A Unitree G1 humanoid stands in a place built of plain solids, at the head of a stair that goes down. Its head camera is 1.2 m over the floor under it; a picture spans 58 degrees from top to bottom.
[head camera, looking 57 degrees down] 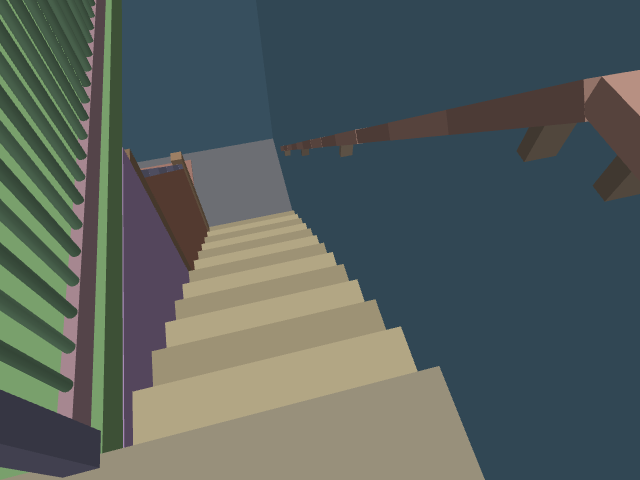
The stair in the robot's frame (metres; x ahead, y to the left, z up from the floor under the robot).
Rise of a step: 0.21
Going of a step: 0.21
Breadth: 0.90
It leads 14 degrees to the left of straight ahead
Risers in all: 13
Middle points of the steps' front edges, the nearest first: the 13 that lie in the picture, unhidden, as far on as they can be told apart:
0.25 0.10 0.00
0.45 0.16 -0.21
0.65 0.21 -0.41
0.85 0.26 -0.62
1.05 0.31 -0.83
1.25 0.36 -1.03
1.46 0.41 -1.24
1.66 0.46 -1.45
1.86 0.51 -1.66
2.06 0.56 -1.86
2.26 0.61 -2.07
2.46 0.66 -2.28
2.66 0.71 -2.48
